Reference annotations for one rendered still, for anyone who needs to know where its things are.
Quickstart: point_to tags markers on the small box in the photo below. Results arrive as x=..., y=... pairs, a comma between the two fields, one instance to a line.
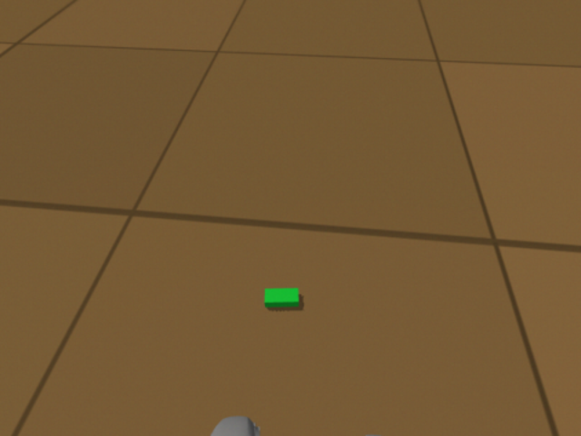
x=282, y=297

